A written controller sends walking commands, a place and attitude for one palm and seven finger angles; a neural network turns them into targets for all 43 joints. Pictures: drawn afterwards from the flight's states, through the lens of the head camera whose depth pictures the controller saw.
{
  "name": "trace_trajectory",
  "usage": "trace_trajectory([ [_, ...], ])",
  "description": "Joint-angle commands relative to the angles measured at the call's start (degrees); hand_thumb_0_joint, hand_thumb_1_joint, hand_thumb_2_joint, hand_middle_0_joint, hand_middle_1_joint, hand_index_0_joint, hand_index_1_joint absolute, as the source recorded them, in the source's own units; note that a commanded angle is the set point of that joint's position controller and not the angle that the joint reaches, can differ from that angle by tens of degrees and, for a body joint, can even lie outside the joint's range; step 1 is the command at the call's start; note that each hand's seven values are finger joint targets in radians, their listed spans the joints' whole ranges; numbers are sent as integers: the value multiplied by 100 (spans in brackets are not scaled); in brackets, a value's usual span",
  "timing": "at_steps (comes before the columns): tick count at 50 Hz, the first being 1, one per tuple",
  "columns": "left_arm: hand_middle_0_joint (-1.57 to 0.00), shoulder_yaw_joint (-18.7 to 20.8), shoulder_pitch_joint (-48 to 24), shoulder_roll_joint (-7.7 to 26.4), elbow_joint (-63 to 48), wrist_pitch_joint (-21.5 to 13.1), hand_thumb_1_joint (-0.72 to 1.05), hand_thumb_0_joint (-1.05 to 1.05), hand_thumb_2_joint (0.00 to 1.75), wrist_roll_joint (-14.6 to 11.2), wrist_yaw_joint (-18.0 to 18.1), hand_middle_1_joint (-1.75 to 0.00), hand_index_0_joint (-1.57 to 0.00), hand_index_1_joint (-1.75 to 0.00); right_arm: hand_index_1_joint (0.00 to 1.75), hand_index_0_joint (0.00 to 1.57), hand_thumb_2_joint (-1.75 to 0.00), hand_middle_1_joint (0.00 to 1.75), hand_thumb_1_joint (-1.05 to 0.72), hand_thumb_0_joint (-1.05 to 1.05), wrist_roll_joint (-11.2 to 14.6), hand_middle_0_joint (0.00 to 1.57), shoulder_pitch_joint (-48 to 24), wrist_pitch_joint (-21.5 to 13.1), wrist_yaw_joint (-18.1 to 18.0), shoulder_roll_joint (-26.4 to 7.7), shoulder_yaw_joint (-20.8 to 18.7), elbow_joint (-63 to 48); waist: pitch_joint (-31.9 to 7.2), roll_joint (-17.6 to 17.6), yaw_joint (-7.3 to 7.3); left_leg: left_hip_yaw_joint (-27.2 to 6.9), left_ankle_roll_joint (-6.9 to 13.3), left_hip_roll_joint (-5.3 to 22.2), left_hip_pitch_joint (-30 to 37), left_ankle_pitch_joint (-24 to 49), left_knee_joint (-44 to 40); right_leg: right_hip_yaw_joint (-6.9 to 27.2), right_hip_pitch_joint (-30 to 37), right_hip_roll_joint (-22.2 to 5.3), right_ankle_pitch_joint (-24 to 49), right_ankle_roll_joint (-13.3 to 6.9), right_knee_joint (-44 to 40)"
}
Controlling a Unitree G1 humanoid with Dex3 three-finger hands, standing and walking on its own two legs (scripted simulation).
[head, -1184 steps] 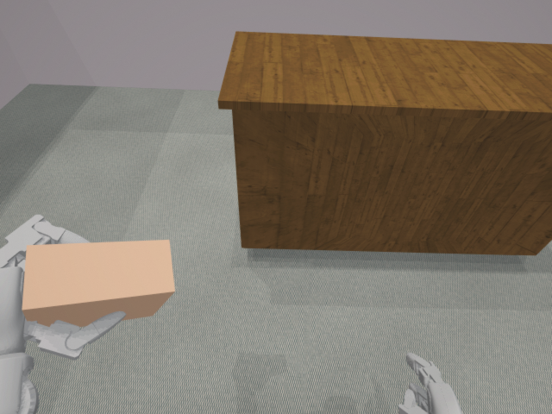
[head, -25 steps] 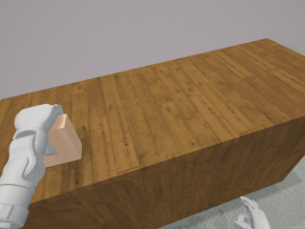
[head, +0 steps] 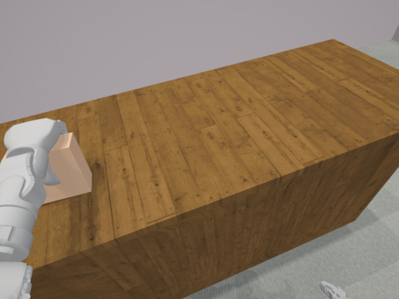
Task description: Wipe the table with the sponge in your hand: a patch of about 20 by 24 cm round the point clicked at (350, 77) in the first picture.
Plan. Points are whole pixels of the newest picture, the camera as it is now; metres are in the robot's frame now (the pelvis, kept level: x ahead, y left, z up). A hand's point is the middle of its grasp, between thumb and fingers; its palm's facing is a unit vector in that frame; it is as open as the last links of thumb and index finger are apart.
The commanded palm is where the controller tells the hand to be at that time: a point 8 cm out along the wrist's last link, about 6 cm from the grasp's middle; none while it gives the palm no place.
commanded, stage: wipe forward along the first lane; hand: left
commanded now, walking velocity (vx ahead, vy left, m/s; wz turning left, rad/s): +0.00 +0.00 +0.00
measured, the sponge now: (57, 176) +0.33 +0.35 +0.08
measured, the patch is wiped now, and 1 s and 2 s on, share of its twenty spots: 0.20 0.30 0.45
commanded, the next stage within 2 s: slide across to the middle lane in 0.50 s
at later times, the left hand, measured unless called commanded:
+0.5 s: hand (47, 138) +0.40 +0.38 +0.13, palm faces -0.10 -0.01 -1.00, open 10.1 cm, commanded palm +0.39 +0.38 +0.17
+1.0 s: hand (61, 131) +0.42 +0.36 +0.13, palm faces -0.01 -0.01 -1.00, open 10.1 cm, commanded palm +0.41 +0.34 +0.19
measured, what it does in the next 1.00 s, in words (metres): shifts its weight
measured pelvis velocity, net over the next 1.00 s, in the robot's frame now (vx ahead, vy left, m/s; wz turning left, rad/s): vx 0.03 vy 0.05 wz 0.01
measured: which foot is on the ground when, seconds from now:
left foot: down 0.00-1.00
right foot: down 0.00-1.00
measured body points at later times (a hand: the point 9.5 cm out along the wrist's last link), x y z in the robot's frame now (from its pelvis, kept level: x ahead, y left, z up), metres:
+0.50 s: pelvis +0.01 +0.03 +0.00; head +0.03 +0.00 +0.45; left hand +0.40 +0.38 +0.19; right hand +0.13 -0.24 -0.12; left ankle +0.07 +0.13 -0.73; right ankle +0.01 -0.08 -0.73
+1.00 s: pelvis +0.03 +0.05 +0.01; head +0.05 +0.03 +0.46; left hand +0.42 +0.36 +0.19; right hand +0.18 -0.20 -0.11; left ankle +0.07 +0.13 -0.73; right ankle +0.01 -0.08 -0.73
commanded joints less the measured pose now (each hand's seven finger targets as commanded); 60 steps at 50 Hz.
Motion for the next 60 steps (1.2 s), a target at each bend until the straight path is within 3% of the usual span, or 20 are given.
trace_trajectory([
  [1,-120,559,-1846,1894,-118,14,10,0,130,356,244,-160,-120,-160,30,20,-90,30,-90,0,5,20,-551,-242,-27,-712,-251,-790,-791,-688,-109,75,252,-299,405,-399,-317,767,-189,-250,-127,50,-1040],
  [5,-120,284,-2081,1632,128,-56,10,0,130,414,264,-160,-120,-160,30,20,-90,30,-90,0,12,20,-403,-186,-1,-712,-263,-782,-717,-693,-200,104,277,-289,389,-491,-371,578,-313,-224,-148,88,-1019],
  [6,-120,507,-2101,1868,127,-105,10,0,130,431,275,-160,-120,-160,30,20,-90,30,-90,0,9,20,-407,-185,-1,-713,-266,-786,-858,-559,-148,74,270,-271,428,-376,-372,615,-255,-209,3,41,-985],
  [8,-120,444,-2114,1811,300,-112,10,0,130,421,303,-160,-120,-160,30,20,-90,30,-90,0,10,20,-300,-141,8,-737,-290,-745,-834,-799,-215,140,287,-279,375,-339,-322,591,-192,-221,123,93,-994],
  [11,-120,567,-2215,1969,325,-158,10,0,130,452,301,-160,-120,-160,30,20,-90,30,-90,0,6,20,-331,-105,31,-736,-272,-781,-924,-530,-150,105,268,-270,387,-171,-365,589,-147,-218,372,35,-937],
  [19,-120,314,-2583,1815,593,-167,10,0,130,541,308,-160,-120,-160,30,20,-90,30,-90,0,24,20,-154,-23,57,-777,-298,-730,-927,-624,-289,98,295,-227,510,-253,-457,435,-327,-165,191,69,-983],
  [21,-120,622,-2562,2143,697,-223,10,0,130,559,322,-160,-120,-160,30,20,-90,30,-90,0,16,20,-127,-10,51,-800,-300,-710,-1062,-617,-212,48,289,-211,516,-87,-477,455,-242,-152,363,15,-954],
  [24,-120,321,-2755,1868,723,-232,10,0,130,600,336,-160,-120,-160,30,20,-90,30,-90,0,19,20,-55,12,76,-800,-315,-697,-1049,-560,-316,68,287,-200,615,-99,-488,371,-365,-140,328,52,-949],
  [26,-120,573,-2752,2161,801,-245,10,0,130,634,339,-160,-120,-160,30,20,-90,30,-90,0,9,20,-60,26,72,-817,-306,-697,-1117,-487,-253,36,285,-194,609,38,-513,402,-314,-128,450,3,-952],
  [29,-120,197,-2908,1770,862,-220,10,0,130,681,333,-160,-120,-160,30,20,-90,30,-90,0,14,20,26,32,98,-807,-322,-674,-1039,-460,-364,15,281,-166,733,-54,-543,319,-526,-108,323,28,-956],
  [36,-120,324,-2937,1603,-57,-287,10,0,130,352,447,-160,-120,-160,30,20,-90,30,-90,0,20,20,-169,-30,129,-719,-344,-788,-1590,-305,-234,-77,277,-115,1253,560,-556,343,-212,-146,857,-33,-959],
  [38,-120,32,-3012,1264,-237,-188,10,0,130,253,495,-160,-120,-160,30,20,-90,30,-90,0,45,20,-217,-50,157,-698,-343,-757,-1456,-301,-309,-116,263,-113,1363,483,-613,264,-288,-136,753,4,-968],
  [42,-120,-56,-3345,1176,-883,12,10,0,130,150,566,-160,-120,-160,30,20,-90,30,-90,0,44,20,-417,-167,168,-662,-325,-757,-1576,14,-271,-283,226,-93,1730,384,-771,231,-281,-120,696,-40,-963],
  [46,-120,-372,-3462,733,-1198,351,10,0,130,22,564,-160,-120,-160,30,20,-90,30,-90,0,73,20,-661,-268,187,-581,-253,-781,-1505,-47,-255,-417,156,-79,1853,245,-927,184,-293,-124,671,-50,-949],
  [48,-120,-559,-3558,574,-1131,540,10,0,130,93,566,-160,-120,-160,30,20,-90,30,-90,0,65,20,-629,-277,205,-582,-241,-729,-1503,-156,-267,-424,128,-103,1859,242,-939,133,-250,-118,667,-41,-933],
  [51,-120,-359,-3663,775,-1103,733,10,0,130,236,639,-160,-120,-160,30,20,-90,30,-90,0,26,20,-735,-285,217,-581,-206,-730,-1638,-80,-170,-409,74,-122,1907,536,-928,149,-113,-105,796,-99,-912],
  [53,-120,-605,-3627,448,-1027,877,10,0,130,221,632,-160,-120,-160,30,20,-90,30,-90,0,23,20,-750,-255,254,-545,-186,-738,-1711,-224,-206,-348,54,-122,1949,772,-857,104,-60,-115,905,-70,-910],
  [56,-120,-146,-3630,980,-967,1021,10,0,130,337,656,-160,-120,-160,30,20,-90,30,-90,0,-25,20,-824,-199,264,-594,-147,-737,-1834,-217,-100,-282,36,-132,1879,1159,-825,131,193,-118,1119,-111,-919],
  [57,-120,-414,-3558,649,-959,1070,10,0,130,352,643,-160,-120,-160,30,20,-90,30,-90,0,-33,20,-825,-190,274,-546,-132,-806,-1852,-284,-108,-243,55,-168,1883,1336,-775,97,256,-109,1225,-99,-905],
  [60,-120,-560,-3384,386,-1033,1161,10,0,130,357,591,-160,-120,-160,30,20,-90,30,-90,0,-33,20,-912,-135,337,-515,-137,-856,-1911,-232,-104,-199,29,-130,1992,1629,-696,100,230,-127,1420,-84,-884],
])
